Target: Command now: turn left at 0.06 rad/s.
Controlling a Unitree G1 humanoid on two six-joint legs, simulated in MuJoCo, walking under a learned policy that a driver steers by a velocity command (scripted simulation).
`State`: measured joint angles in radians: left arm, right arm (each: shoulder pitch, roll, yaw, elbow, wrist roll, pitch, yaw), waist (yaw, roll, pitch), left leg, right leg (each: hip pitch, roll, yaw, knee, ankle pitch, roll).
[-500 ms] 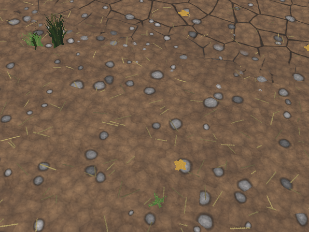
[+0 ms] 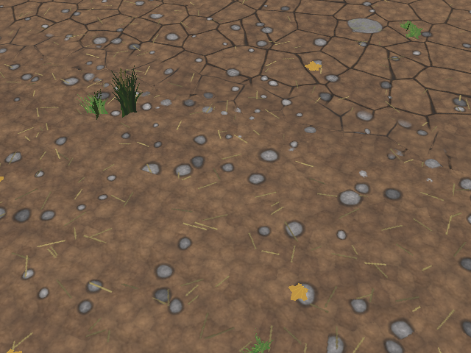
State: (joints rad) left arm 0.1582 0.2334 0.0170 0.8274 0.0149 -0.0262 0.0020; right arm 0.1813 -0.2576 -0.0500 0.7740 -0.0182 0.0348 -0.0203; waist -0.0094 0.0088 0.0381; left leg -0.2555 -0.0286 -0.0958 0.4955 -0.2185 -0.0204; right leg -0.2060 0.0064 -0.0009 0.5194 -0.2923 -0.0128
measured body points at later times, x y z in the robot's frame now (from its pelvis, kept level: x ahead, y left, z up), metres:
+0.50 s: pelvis +0.08 +0.04 +0.00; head +0.09 +0.06 +0.45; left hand +0.17 +0.31 -0.13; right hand +0.13 -0.24 -0.12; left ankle +0.06 +0.13 -0.74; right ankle +0.01 -0.10 -0.67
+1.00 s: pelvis +0.33 -0.02 -0.01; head +0.37 -0.03 +0.44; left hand +0.49 +0.24 -0.11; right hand +0.35 -0.30 -0.14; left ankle +0.20 +0.12 -0.64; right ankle +0.42 -0.10 -0.74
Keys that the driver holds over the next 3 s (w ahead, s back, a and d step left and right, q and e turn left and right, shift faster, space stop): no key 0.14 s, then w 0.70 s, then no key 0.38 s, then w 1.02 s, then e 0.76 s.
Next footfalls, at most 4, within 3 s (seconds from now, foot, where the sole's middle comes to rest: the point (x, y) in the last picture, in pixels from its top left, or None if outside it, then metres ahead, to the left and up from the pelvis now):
0.86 right None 0.46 -0.10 -0.77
1.34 left None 0.50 0.12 -0.77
1.76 right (301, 283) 0.72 -0.16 -0.77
2.32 left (231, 197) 1.06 0.05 -0.77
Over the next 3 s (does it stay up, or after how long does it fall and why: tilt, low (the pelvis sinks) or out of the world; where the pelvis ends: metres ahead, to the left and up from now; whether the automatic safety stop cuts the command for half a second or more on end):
stays up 1.01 -0.10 0.01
